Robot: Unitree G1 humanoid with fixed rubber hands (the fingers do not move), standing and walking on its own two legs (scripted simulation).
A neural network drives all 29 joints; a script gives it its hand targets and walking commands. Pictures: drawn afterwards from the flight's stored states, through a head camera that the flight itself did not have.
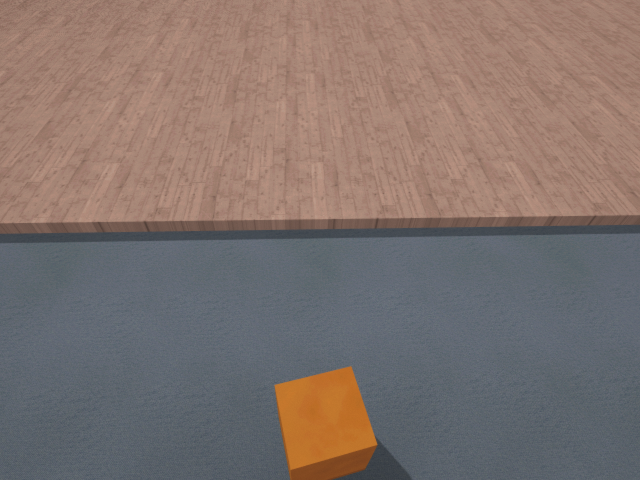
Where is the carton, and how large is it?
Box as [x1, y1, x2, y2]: [275, 366, 376, 479]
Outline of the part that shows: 350,366 275,385 278,415 290,479 332,479 365,468 376,446 376,442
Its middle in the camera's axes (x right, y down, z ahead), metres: +0.01 +0.52 +1.05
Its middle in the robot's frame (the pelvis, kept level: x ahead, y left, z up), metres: +0.39 -0.03 -0.65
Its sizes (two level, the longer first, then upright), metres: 0.210 0.200 0.250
